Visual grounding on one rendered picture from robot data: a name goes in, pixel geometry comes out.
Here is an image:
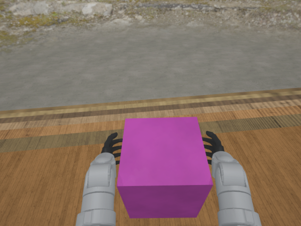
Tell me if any left robot hand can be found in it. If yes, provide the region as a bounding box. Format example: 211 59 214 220
101 132 123 165

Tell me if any robot right forearm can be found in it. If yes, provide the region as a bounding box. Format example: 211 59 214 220
212 151 262 226

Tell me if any right robot hand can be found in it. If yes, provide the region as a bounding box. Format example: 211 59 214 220
202 131 224 165

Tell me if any carton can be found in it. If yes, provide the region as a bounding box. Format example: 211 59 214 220
117 117 213 218

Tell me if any robot left forearm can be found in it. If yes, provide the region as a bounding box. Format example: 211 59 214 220
75 153 116 226

